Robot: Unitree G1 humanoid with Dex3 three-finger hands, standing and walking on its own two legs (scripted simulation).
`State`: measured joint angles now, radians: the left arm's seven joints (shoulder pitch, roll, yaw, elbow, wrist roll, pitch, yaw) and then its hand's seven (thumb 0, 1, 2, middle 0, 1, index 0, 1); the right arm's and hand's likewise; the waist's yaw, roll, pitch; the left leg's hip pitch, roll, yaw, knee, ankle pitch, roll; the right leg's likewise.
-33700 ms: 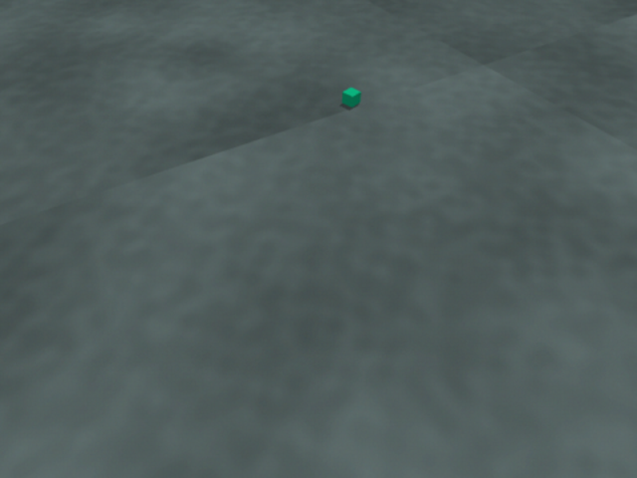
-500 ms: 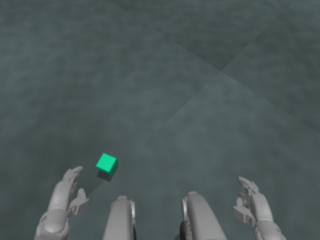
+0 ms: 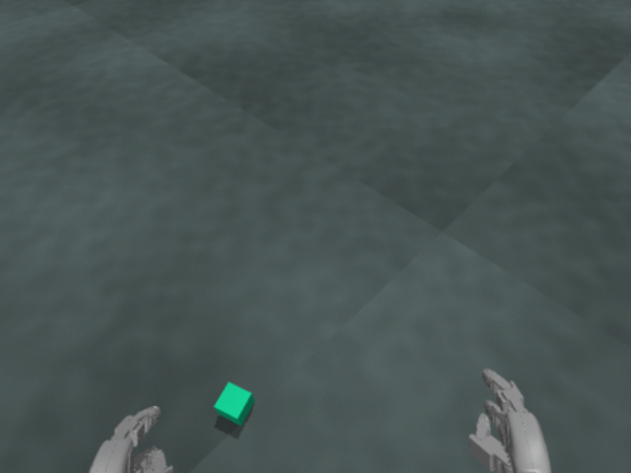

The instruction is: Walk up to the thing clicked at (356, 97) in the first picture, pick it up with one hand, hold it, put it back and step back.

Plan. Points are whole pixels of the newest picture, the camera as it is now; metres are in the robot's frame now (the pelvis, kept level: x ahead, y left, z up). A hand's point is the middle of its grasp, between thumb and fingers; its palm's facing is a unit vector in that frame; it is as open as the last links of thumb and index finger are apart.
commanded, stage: home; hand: left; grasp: from above
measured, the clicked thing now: (234, 403) +0.44 +0.22 -0.68
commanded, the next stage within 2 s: stand in 1.88 s
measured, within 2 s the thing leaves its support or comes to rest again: neither
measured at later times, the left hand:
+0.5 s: hand out of the picture +0.16 +0.18 -0.05, palm faces +0.04 -0.98 -0.20, open 7.4 cm
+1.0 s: hand out of the picture +0.16 +0.18 -0.05, palm faces +0.04 -0.98 -0.19, open 7.4 cm
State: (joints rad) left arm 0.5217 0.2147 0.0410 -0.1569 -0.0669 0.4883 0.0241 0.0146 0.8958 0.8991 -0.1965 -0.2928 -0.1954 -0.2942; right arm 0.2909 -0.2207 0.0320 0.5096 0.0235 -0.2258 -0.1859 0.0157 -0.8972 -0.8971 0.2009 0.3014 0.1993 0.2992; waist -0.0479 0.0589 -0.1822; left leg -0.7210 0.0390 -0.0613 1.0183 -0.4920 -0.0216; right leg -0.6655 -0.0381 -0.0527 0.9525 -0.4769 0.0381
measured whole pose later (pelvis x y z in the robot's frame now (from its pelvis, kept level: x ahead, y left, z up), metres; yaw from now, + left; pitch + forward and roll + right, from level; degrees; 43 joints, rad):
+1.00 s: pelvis +0.00 +0.00 +0.00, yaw +0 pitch +10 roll -3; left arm 0.49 0.22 0.03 -0.13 -0.06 0.46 0.01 0.02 0.90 0.90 -0.20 -0.29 -0.20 -0.30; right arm 0.28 -0.22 0.03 0.54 0.01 -0.24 -0.18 0.02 -0.90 -0.90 0.20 0.30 0.20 0.30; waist -0.04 0.05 -0.15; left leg -0.71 0.04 -0.06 1.02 -0.50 -0.02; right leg -0.65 -0.03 -0.05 0.95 -0.48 0.04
